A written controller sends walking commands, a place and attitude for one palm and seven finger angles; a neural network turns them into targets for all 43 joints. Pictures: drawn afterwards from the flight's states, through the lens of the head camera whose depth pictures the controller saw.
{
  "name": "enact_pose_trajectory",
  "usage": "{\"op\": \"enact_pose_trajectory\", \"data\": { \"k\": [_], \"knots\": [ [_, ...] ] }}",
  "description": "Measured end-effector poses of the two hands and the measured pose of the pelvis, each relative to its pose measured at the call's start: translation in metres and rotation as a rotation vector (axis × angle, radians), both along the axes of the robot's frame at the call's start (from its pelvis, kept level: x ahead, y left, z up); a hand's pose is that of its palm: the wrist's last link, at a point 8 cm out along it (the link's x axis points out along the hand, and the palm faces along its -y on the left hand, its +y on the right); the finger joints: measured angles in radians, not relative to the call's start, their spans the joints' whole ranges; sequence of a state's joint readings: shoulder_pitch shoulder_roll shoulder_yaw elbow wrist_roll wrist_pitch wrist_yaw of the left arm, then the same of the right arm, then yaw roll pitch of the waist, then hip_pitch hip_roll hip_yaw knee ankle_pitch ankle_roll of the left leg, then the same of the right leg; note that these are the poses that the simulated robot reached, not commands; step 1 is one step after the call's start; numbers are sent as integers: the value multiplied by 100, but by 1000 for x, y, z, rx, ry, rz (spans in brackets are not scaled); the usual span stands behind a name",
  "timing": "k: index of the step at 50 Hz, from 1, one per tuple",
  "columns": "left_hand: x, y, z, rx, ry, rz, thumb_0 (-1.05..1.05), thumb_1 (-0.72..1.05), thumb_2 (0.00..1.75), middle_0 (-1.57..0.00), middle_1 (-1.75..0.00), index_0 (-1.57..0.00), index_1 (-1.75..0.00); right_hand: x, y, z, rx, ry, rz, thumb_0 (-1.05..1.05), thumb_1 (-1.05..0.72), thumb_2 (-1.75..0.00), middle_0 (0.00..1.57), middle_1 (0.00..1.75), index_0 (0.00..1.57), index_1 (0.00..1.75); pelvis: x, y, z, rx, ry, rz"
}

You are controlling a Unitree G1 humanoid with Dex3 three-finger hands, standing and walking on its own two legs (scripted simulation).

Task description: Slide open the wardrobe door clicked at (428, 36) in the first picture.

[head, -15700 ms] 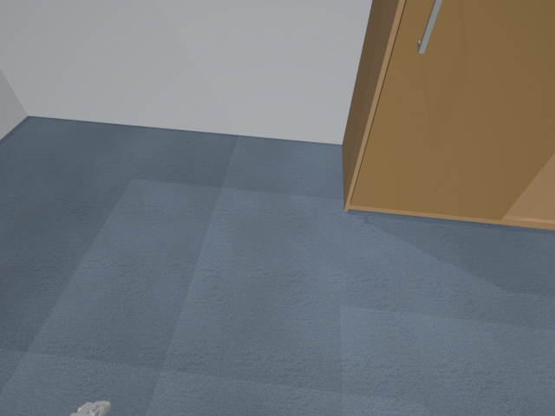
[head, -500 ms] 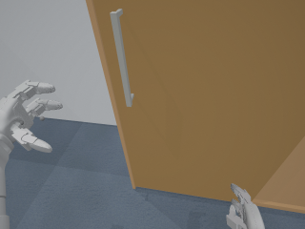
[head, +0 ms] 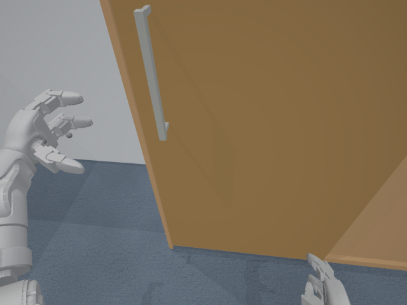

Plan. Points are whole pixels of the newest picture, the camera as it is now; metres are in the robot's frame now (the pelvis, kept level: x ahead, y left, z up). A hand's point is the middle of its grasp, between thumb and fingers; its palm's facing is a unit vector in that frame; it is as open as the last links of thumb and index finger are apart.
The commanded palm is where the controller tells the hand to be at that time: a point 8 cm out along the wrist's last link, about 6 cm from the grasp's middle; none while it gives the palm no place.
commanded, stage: move the hooked fingers beside the handle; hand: left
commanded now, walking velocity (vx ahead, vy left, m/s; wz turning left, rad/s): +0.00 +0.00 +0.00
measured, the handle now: (156, 82) +0.53 +0.14 +0.20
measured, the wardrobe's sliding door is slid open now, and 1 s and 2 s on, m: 0.00 0.00 0.00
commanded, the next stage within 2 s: none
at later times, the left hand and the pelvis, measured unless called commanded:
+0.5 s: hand (103, 118) +0.39 +0.22 +0.20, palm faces -0.03 -1.00 -0.03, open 14.0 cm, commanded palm +0.37 +0.28 +0.20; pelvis +0.01 +0.00 +0.00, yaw +0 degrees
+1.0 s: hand (110, 108) +0.44 +0.22 +0.19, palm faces -0.02 -1.00 -0.02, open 14.0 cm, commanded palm +0.42 +0.27 +0.20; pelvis +0.01 +0.00 +0.00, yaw +0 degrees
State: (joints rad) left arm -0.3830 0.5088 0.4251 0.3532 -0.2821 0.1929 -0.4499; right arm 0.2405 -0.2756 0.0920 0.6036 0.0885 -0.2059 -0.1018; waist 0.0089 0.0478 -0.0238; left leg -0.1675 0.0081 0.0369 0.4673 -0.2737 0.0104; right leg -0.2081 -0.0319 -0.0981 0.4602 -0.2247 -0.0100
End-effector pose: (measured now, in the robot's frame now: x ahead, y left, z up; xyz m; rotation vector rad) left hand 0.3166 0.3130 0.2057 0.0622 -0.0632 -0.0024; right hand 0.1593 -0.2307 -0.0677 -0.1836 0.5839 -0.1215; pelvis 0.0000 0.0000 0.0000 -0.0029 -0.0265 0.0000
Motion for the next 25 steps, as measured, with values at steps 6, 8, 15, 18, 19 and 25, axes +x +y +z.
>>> {"op": "enact_pose_trajectory", "data": {
  "k": [6,8,15,18,19,25],
  "knots": [
    [6,-7,-6,0,13,-9,-1,-49,30,-30,-120,-30,-120,-4,-4,-6,-2,42,-11,2,-90,-90,20,30,20,30,5,3,0,1,11,-5],
    [7,-9,-7,-6,3,-12,-1,-50,30,-30,-120,-30,-120,-4,-4,-7,-7,52,-10,2,-90,-90,20,30,20,30,6,3,0,0,12,-5],
    [22,-17,-11,-7,25,4,-1,-50,30,-30,-120,-30,-120,4,-3,-6,-19,61,-8,2,-90,-90,20,30,20,30,8,2,0,-1,15,6],
    [33,-25,-9,0,31,-9,-1,-50,30,-30,-120,-30,-120,7,-2,-7,-17,61,-10,2,-90,-90,20,30,20,30,8,2,0,-1,20,7],
    [36,-28,-8,0,29,-15,-1,-50,30,-30,-120,-30,-120,8,-2,-7,-15,61,-11,2,-90,-90,20,30,20,30,9,2,0,-1,22,7],
    [58,-39,-5,-32,37,-32,-1,-50,30,-30,-120,-30,-120,7,-3,-9,-5,78,-29,2,-90,-90,20,30,20,30,13,0,1,2,36,0]
  ]
}}
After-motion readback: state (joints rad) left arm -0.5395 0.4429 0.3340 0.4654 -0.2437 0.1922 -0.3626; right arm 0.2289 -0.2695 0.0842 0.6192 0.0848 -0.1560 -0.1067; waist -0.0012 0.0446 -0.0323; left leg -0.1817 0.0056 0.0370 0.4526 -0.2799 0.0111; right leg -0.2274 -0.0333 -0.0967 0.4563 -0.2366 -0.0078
